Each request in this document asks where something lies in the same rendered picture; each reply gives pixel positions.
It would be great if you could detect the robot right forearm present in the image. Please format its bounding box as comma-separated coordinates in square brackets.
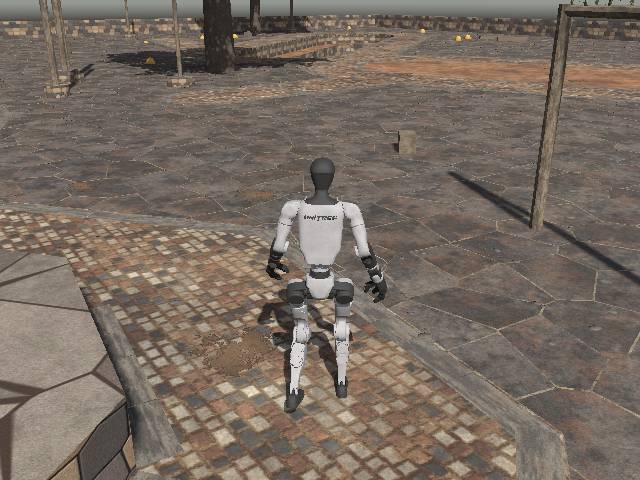
[361, 242, 383, 283]

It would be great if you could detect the left robot upper arm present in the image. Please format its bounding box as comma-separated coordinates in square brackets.
[273, 200, 301, 253]

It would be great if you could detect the robot right thigh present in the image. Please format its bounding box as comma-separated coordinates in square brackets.
[333, 278, 354, 340]

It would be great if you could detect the robot left hand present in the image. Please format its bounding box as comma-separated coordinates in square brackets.
[266, 263, 289, 280]

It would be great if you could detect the robot left foot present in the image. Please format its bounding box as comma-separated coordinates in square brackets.
[286, 389, 305, 408]

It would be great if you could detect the right robot upper arm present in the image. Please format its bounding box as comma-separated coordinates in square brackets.
[342, 202, 371, 258]

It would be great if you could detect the robot left forearm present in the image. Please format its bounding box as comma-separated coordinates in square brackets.
[268, 238, 283, 268]

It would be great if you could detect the robot right hand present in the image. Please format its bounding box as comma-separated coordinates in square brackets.
[364, 277, 387, 303]

